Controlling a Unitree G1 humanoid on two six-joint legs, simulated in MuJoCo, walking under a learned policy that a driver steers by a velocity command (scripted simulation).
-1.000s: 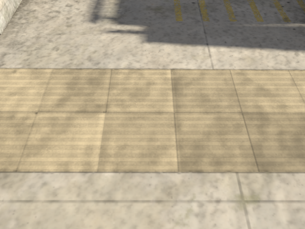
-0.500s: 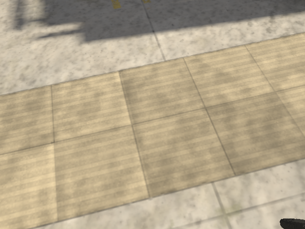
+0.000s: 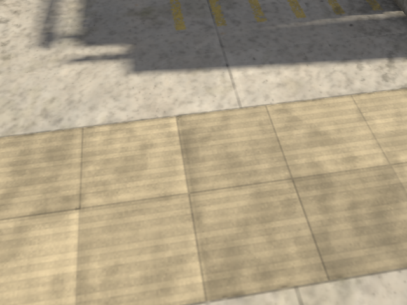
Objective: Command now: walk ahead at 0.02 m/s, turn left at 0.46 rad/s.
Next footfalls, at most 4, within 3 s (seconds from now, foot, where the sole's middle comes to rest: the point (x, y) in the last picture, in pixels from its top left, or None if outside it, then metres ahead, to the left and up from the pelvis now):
0.04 right None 0.05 -0.12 -0.77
0.48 left None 0.01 0.14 -0.77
1.06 right None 0.25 -0.10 -0.77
1.56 left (185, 256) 0.61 0.08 -0.77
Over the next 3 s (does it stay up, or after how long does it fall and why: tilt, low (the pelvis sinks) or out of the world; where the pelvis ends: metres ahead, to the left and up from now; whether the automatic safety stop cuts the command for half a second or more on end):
stays up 0.81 0.06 -0.01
